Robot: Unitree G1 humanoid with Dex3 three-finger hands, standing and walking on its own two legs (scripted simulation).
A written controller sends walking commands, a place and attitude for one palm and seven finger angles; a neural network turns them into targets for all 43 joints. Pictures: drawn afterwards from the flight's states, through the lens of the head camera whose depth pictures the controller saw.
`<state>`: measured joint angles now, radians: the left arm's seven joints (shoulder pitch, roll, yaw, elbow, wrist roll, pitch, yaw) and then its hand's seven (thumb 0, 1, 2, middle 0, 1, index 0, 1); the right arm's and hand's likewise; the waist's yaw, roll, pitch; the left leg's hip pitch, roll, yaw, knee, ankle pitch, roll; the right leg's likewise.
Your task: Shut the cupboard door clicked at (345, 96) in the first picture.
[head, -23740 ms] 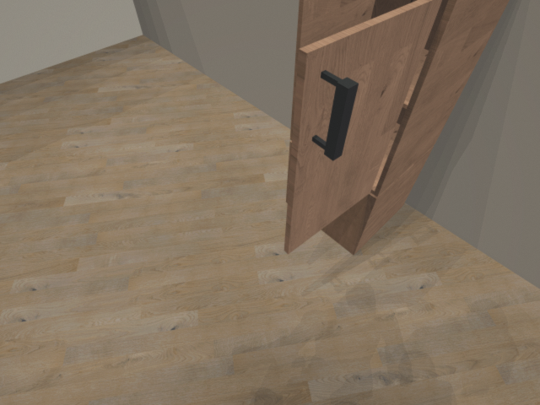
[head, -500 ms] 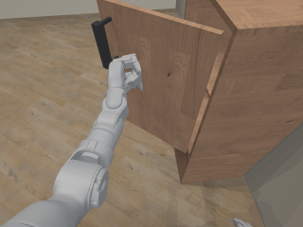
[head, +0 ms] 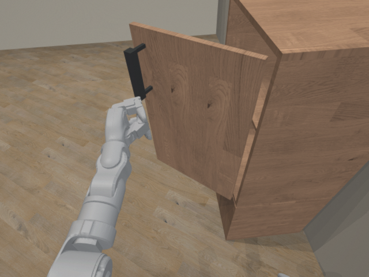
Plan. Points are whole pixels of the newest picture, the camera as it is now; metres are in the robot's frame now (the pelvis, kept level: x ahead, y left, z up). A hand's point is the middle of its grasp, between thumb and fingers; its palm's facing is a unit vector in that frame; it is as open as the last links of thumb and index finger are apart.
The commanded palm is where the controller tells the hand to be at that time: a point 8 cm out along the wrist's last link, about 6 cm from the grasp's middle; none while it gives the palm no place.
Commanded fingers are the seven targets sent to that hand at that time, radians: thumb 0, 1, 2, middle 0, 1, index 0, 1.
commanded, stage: draw the hand back to the body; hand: left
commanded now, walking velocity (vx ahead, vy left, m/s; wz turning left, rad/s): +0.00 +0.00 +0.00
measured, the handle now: (141, 72) +0.62 +0.14 +0.13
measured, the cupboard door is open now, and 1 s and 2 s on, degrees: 50 50 50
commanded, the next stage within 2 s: step back with the hand held close in 1.28 s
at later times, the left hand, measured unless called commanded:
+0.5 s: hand (68, 181) +0.25 +0.21 +0.15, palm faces +0.23 -0.95 -0.23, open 3.4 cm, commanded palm +0.21 +0.25 +0.17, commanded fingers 0.00 0.90 0.90 -0.72 -0.87 -0.72 -0.87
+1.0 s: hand out of the picture +0.17 +0.32 +0.17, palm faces +0.52 -0.74 -0.43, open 6.8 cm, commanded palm +0.13 +0.34 +0.18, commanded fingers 0.00 0.90 0.90 -0.20 -0.30 -0.20 -0.30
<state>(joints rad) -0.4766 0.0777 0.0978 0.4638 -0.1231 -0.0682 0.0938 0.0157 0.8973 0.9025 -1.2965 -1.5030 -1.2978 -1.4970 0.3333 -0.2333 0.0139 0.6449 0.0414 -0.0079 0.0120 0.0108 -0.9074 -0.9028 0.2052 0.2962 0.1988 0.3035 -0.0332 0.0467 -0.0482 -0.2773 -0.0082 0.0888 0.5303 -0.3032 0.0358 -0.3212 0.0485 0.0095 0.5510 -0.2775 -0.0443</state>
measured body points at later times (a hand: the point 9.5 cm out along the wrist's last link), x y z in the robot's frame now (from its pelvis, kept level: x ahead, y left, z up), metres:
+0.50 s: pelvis -0.01 +0.02 +0.01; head -0.02 +0.00 +0.46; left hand +0.24 +0.26 +0.16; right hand +0.22 -0.16 -0.07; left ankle -0.02 +0.10 -0.73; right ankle +0.00 -0.09 -0.73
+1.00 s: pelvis +0.01 +0.03 +0.01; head -0.01 +0.01 +0.46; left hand +0.14 +0.36 +0.19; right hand +0.20 -0.18 -0.08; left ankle -0.02 +0.10 -0.73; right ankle +0.00 -0.09 -0.73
